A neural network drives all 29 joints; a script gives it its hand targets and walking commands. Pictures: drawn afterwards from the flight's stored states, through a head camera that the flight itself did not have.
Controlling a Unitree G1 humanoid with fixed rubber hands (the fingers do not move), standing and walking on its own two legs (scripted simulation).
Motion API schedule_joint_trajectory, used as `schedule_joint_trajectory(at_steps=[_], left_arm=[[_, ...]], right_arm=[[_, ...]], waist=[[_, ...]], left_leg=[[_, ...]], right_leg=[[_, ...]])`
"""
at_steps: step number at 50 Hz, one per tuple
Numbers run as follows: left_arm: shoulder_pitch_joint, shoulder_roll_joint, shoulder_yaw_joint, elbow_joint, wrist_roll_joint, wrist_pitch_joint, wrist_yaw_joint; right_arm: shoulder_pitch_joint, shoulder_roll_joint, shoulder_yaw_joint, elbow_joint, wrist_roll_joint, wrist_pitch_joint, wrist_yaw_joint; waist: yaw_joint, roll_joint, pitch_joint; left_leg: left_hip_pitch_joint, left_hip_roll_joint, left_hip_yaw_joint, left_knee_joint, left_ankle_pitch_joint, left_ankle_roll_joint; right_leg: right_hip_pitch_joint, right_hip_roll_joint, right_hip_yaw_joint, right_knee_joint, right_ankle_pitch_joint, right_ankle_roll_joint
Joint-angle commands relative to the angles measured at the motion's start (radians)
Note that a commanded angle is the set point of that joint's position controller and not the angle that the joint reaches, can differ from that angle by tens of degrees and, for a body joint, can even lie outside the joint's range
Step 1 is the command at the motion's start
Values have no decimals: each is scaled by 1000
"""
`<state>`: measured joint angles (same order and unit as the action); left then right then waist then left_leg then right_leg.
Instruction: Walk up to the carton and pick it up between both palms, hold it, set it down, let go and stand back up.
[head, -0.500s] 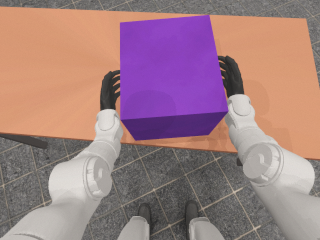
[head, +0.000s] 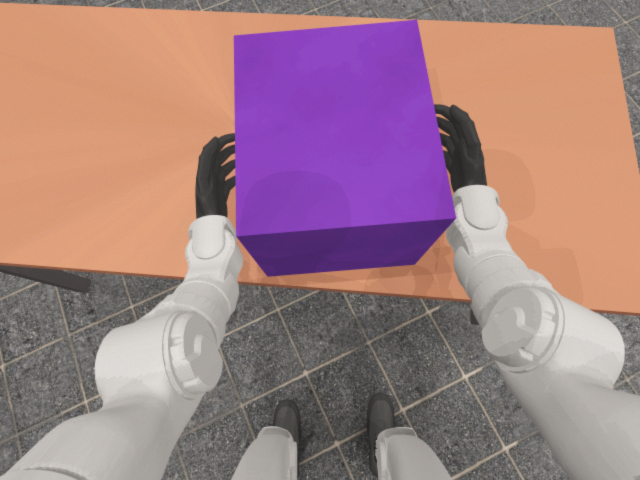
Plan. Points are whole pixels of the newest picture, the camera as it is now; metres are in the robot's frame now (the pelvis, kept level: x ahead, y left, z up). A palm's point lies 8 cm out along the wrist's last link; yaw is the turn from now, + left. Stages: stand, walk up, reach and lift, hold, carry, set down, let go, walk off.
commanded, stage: set down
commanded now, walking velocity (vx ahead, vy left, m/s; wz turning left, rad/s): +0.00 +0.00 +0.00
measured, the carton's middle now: (333, 162) +0.50 +0.01 -0.06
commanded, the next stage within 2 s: none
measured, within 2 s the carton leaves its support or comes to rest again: neither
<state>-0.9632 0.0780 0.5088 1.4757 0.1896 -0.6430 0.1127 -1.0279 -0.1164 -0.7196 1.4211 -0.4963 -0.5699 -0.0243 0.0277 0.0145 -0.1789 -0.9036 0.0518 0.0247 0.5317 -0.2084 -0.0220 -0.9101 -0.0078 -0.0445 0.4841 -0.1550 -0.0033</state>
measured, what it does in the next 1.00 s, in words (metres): stands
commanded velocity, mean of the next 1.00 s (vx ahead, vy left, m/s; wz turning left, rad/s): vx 0.00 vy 0.00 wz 0.00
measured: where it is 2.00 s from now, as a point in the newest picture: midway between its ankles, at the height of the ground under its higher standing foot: (334, 453)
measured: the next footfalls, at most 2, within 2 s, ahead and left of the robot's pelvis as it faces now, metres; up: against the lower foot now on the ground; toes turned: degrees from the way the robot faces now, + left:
none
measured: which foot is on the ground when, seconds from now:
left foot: down 0.00-1.00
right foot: down 0.00-1.00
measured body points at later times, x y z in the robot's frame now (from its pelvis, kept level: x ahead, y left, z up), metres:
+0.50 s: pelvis +0.00 +0.00 +0.00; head +0.20 +0.00 +0.41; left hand +0.45 +0.17 -0.05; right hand +0.48 -0.15 -0.02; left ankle -0.01 +0.13 -0.72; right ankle +0.01 -0.12 -0.72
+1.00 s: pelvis +0.00 +0.00 -0.01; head +0.18 +0.00 +0.40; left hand +0.46 +0.17 -0.05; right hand +0.48 -0.15 -0.02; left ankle -0.01 +0.13 -0.72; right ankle +0.01 -0.12 -0.72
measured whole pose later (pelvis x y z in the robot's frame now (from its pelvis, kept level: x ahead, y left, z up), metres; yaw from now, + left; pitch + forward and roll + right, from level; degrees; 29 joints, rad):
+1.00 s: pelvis +0.00 +0.00 -0.01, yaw -1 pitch +35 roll -1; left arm -1.00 0.11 0.45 1.46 0.15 -0.52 0.13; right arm -1.06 -0.14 -0.52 1.44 -0.33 -0.50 -0.04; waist 0.03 0.00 -0.22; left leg -0.97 0.06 0.04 0.59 -0.23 -0.02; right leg -0.98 0.00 -0.03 0.54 -0.17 0.00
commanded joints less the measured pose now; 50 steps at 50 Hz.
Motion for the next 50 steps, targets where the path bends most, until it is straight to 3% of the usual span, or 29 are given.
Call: schedule_joint_trajectory(at_steps=[1,6,8,14,18,19,23,26,27,30,31,36,37,39,46,50], left_arm=[[-458,-401,-163,-2,140,33,-116],[-442,-392,-136,-11,162,29,-111],[-457,-394,-130,-18,167,31,-113],[-437,-379,-125,-12,166,39,-116],[-413,-369,-103,-17,186,54,-116],[-450,-378,-119,-27,173,54,-116],[-434,-343,-93,-57,187,50,-101],[-439,-316,-93,-60,172,50,-94],[-438,-335,-106,-63,160,49,-95],[-432,-307,-83,-51,178,63,-93],[-430,-294,-80,-49,168,68,-93],[-424,-174,-61,-113,133,79,-58],[-437,-154,-63,-112,116,81,-52],[-444,-135,-81,-137,82,77,-36],[-421,-55,-91,-103,26,95,-32],[-462,106,-179,-103,-108,103,5]], right_arm=[[-384,476,182,95,-152,7,148],[-383,473,172,86,-151,0,142],[-375,484,164,98,-158,7,145],[-376,484,172,73,-165,14,137],[-346,461,151,74,-158,20,136],[-376,457,145,55,-161,22,133],[-359,443,148,41,-167,25,126],[-358,418,155,24,-145,26,120],[-363,427,156,16,-144,26,119],[-356,383,137,27,-132,33,114],[-355,362,138,27,-125,34,113],[-369,265,164,-23,-44,48,85],[-386,246,175,-32,-20,47,80],[-418,226,210,-79,19,51,65],[-412,101,249,-28,98,51,36],[-458,-85,350,-22,277,67,5]], waist=[[-1,-48,-614],[6,-35,-618],[-6,-46,-603],[-11,-59,-620],[-8,-22,-582],[-19,-26,-591],[-4,-46,-632],[-11,-53,-657],[-25,-46,-661],[-15,-4,-616],[-19,-15,-617],[11,-16,-706],[3,-15,-742],[25,-18,-797],[10,-40,-821],[12,-9,-890]], left_leg=[[218,-40,89,-24,260,2],[198,-47,94,-22,252,6],[196,-47,95,-22,220,12],[181,-49,90,-30,253,10],[231,-46,92,-34,265,6],[230,-48,91,-37,257,5],[196,-52,95,-36,257,13],[201,-48,93,-31,271,9],[212,-49,89,-29,276,5],[272,-49,88,-14,317,-5],[296,-46,84,-7,319,-4],[311,-47,91,16,393,1],[301,-51,89,22,393,0],[271,-54,100,39,417,1],[265,-50,87,86,479,-18],[316,-49,90,130,502,-31]], right_leg=[[541,26,-51,46,323,5],[555,18,-40,52,333,9],[536,20,-41,53,291,9],[584,18,-44,63,370,16],[562,17,-41,34,333,6],[557,17,-46,33,320,3],[576,17,-34,45,343,11],[602,20,-42,57,372,9],[576,22,-45,58,365,7],[540,23,-45,44,343,1],[523,26,-44,41,325,0],[519,28,-36,58,370,1],[512,30,-39,72,380,2],[553,36,-33,96,421,5],[556,45,-31,145,512,5],[485,63,-22,158,456,-3]])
